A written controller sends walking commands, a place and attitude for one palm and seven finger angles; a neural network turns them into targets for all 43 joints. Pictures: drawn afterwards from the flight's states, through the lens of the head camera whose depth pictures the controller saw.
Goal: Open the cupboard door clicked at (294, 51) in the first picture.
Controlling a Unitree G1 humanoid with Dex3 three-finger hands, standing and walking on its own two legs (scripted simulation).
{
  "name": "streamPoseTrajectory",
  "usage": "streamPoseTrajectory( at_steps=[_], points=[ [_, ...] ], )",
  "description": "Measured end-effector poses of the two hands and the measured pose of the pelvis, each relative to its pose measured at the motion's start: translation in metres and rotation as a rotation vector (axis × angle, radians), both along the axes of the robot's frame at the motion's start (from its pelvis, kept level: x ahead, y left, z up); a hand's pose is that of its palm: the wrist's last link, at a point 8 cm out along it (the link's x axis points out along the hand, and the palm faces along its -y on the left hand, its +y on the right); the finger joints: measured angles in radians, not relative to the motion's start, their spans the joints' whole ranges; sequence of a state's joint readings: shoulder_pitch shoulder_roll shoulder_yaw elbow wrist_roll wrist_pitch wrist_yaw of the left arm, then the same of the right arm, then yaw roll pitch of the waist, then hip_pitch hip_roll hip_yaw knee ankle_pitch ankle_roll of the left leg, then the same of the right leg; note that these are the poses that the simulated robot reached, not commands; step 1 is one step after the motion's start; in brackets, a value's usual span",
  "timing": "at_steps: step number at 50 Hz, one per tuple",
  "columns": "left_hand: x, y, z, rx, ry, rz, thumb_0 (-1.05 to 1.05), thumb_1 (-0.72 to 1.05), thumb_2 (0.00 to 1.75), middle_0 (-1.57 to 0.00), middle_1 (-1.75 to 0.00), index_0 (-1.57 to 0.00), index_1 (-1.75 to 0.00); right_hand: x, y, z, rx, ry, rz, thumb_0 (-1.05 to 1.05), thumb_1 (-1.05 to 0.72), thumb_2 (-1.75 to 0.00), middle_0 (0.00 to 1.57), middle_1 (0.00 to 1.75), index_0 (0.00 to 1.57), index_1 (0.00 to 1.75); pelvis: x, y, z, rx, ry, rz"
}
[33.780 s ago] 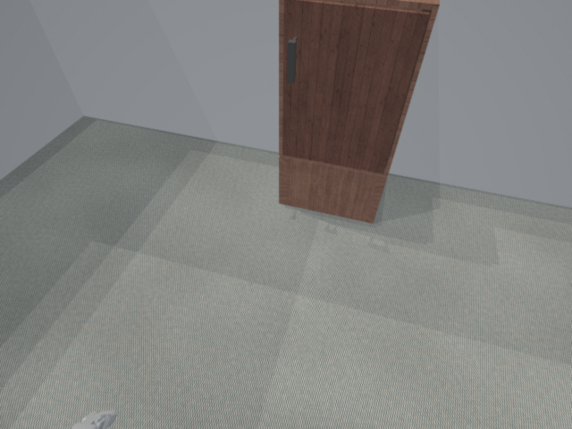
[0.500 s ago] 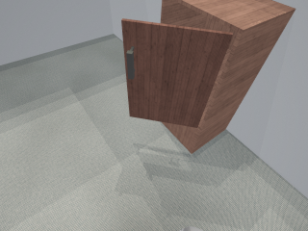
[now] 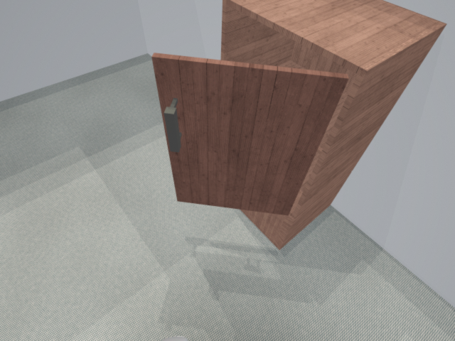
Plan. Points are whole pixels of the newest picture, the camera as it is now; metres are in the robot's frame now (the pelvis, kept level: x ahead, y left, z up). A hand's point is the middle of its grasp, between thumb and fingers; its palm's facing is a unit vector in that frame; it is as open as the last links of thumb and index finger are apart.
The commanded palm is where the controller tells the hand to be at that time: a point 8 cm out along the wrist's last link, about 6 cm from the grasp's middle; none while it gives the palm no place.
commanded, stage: come to a stop and stand still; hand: left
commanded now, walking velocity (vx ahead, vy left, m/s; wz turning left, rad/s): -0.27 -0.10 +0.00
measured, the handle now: (175, 125) +0.61 +0.18 -0.02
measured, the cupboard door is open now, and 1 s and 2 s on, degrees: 43 43 43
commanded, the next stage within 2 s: look again from close up in 0.82 s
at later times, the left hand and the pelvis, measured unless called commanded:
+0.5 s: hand out of the picture +0.05 +0.18 -0.17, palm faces +0.01 -0.96 -0.26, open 7.3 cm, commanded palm none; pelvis -0.01 -0.03 -0.01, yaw -1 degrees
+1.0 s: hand out of the picture -0.01 +0.15 -0.17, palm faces +0.00 -0.98 -0.20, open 7.3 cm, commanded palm none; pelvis -0.02 -0.04 +0.00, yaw +0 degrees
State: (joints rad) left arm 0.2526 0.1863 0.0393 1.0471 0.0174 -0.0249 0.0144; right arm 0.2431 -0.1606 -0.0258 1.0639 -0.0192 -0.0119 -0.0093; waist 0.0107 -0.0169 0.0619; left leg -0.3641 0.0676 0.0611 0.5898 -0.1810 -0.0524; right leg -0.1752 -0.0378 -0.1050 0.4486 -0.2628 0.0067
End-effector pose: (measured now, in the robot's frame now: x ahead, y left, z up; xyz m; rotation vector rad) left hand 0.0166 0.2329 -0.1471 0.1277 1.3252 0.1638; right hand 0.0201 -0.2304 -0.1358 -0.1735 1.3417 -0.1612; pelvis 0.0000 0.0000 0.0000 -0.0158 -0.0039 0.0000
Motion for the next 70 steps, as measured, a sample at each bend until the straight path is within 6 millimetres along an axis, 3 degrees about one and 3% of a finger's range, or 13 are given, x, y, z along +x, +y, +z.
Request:
streamPoseTrajectory(
  at_steps=[4,7,12,20,22,26,32,37,41,48,56,62,70],
  points=[
    [-0.002,0.015,-0.014,-0.012,0.069,0.024,0.00,0.93,0.90,-0.20,-0.30,-0.20,-0.30,0.039,0.014,-0.001,-0.030,-0.054,0.021,0.01,-0.93,-0.90,0.20,0.30,0.20,0.30,0.019,0.016,-0.007,-0.002,-0.002,-0.002],
    [0.002,0.021,-0.016,-0.014,0.095,0.025,0.00,0.92,0.90,-0.20,-0.30,-0.20,-0.30,0.062,0.023,0.003,-0.038,-0.084,0.041,0.01,-0.92,-0.90,0.20,0.30,0.20,0.30,0.022,0.019,-0.006,0.007,0.005,-0.010],
    [0.013,0.026,-0.008,0.007,0.092,-0.003,0.00,0.92,0.90,-0.20,-0.30,-0.20,-0.30,0.077,0.023,0.008,-0.040,-0.133,0.037,0.01,-0.91,-0.90,0.20,0.30,0.20,0.30,0.013,0.017,-0.002,-0.008,0.013,-0.022],
    [0.034,0.013,0.008,0.065,-0.038,-0.039,0.00,0.91,0.90,-0.20,-0.30,-0.20,-0.30,0.046,-0.016,-0.004,-0.030,-0.122,-0.002,0.00,-0.91,-0.89,0.20,0.30,0.21,0.30,-0.008,-0.007,-0.006,-0.001,0.001,-0.032],
    [0.032,0.006,0.007,0.088,-0.069,-0.049,0.00,0.91,0.90,-0.20,-0.30,-0.20,-0.30,0.035,-0.030,-0.012,-0.019,-0.109,-0.021,0.01,-0.91,-0.90,0.20,0.30,0.21,0.30,-0.012,-0.018,-0.013,0.027,0.001,-0.033],
    [0.021,-0.013,0.012,0.073,-0.062,-0.049,0.00,0.91,0.90,-0.20,-0.30,-0.20,-0.30,0.011,-0.046,-0.011,-0.008,-0.047,-0.037,0.01,-0.91,-0.90,0.20,0.30,0.20,0.30,-0.014,-0.027,-0.007,0.019,-0.003,-0.011],
    [0.011,-0.037,0.003,0.006,-0.038,-0.057,0.00,0.91,0.90,-0.20,-0.30,-0.20,-0.30,-0.018,-0.049,-0.002,-0.026,0.005,-0.056,0.01,-0.91,-0.90,0.20,0.30,0.20,0.30,-0.015,-0.032,-0.003,0.011,0.012,-0.015],
    [0.002,-0.040,-0.006,-0.022,-0.011,-0.021,0.00,0.93,0.90,-0.20,-0.30,-0.21,-0.30,-0.034,-0.036,0.001,-0.028,0.056,-0.025,0.01,-0.91,-0.90,0.20,0.30,0.20,0.30,-0.017,-0.034,-0.001,0.003,0.009,-0.007],
    [-0.009,-0.042,-0.004,-0.028,0.023,-0.015,0.00,0.93,0.90,-0.20,-0.30,-0.21,-0.30,-0.035,-0.027,0.001,-0.007,0.065,-0.013,0.01,-0.91,-0.90,0.20,0.30,0.20,0.30,-0.017,-0.036,0.002,0.007,0.006,-0.009],
    [-0.026,-0.043,0.002,-0.010,0.062,-0.038,0.00,0.92,0.90,-0.20,-0.30,-0.20,-0.30,-0.030,-0.031,-0.001,0.009,0.037,-0.010,0.02,-0.93,-0.90,0.20,0.30,0.20,0.30,-0.017,-0.037,0.003,0.013,0.005,-0.009],
    [-0.019,-0.018,0.007,0.073,-0.037,-0.036,0.00,0.91,0.90,-0.20,-0.30,-0.21,-0.30,0.003,-0.055,0.001,-0.050,-0.129,-0.006,0.01,-0.92,-0.90,0.20,0.30,0.20,0.30,-0.022,-0.035,-0.005,0.006,-0.014,-0.003],
    [-0.009,-0.008,0.011,0.085,-0.122,-0.046,0.00,0.91,0.90,-0.20,-0.30,-0.20,-0.30,0.019,-0.057,0.011,-0.068,-0.219,0.029,0.01,-0.91,-0.90,0.20,0.30,0.20,0.30,-0.033,-0.031,-0.004,0.006,-0.045,-0.008],
    [-0.020,-0.007,0.015,0.068,-0.150,-0.068,0.00,0.91,0.90,-0.20,-0.30,-0.20,-0.30,0.004,-0.043,0.015,-0.042,-0.235,0.058,0.01,-0.91,-0.90,0.20,0.30,0.20,0.30,-0.055,-0.025,-0.001,0.007,-0.059,-0.010]
  ],
)
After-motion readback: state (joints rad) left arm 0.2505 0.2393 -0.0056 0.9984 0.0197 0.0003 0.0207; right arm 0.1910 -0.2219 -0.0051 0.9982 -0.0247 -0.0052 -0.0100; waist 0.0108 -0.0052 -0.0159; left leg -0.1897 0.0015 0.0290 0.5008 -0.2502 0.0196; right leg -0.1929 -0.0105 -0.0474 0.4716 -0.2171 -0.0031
